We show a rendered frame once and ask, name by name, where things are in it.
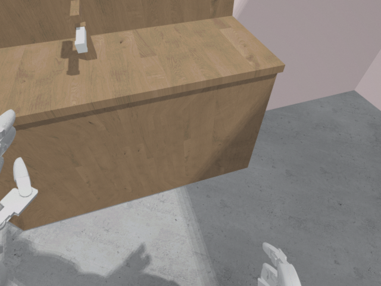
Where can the left robot hand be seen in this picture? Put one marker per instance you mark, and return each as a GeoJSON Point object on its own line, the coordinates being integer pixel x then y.
{"type": "Point", "coordinates": [16, 200]}

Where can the counter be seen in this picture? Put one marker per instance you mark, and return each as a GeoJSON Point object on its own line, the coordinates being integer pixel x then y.
{"type": "Point", "coordinates": [170, 92]}

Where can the right robot hand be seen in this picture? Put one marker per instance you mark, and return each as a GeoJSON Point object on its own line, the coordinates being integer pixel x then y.
{"type": "Point", "coordinates": [285, 275]}

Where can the tap lever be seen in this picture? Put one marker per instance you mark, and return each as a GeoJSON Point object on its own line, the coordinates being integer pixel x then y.
{"type": "Point", "coordinates": [80, 43]}

